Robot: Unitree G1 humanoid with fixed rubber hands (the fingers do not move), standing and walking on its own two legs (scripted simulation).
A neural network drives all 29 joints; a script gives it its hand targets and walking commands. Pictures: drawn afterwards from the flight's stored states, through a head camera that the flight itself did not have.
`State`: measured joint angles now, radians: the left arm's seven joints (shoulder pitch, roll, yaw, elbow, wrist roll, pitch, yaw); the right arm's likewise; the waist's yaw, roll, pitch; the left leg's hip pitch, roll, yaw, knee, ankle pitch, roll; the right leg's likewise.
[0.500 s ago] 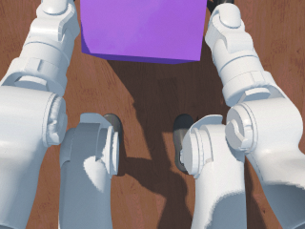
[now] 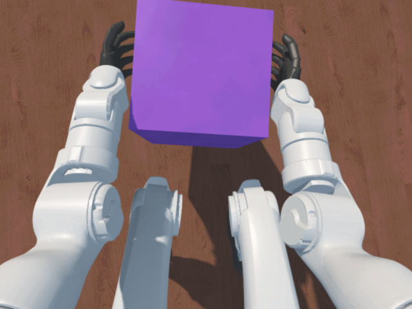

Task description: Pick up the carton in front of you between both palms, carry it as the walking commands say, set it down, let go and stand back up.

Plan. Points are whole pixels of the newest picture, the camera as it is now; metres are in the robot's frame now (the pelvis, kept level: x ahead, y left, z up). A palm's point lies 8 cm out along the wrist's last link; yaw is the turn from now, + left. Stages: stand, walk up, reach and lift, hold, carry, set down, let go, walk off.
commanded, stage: reach and lift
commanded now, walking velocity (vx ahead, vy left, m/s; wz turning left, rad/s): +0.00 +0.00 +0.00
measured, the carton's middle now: (199, 92) +0.50 +0.02 -0.14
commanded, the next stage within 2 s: none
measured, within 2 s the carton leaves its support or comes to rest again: neither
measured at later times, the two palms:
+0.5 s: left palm (79, 44) +0.47 +0.17 +0.07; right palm (340, 58) +0.47 -0.13 +0.08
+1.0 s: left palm out of the picture +0.43 +0.16 +0.23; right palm out of the picture +0.43 -0.14 +0.24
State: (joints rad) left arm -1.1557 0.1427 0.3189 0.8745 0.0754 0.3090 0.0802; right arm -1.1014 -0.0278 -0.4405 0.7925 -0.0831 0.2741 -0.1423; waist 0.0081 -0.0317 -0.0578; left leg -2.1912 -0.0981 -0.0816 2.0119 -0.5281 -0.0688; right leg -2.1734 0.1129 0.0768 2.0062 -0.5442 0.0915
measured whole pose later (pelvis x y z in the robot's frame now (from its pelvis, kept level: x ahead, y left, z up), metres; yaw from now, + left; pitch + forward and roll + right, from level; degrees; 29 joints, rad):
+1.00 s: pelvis +0.08 +0.00 +0.27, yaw +2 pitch +23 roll +0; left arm -0.48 -0.08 0.31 0.64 0.16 0.30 0.05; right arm -0.46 0.13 -0.34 0.61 -0.16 0.28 -0.07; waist 0.00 -0.01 -0.21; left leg -1.04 -0.08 -0.13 1.07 -0.43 -0.03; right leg -1.03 0.09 0.13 1.07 -0.44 0.03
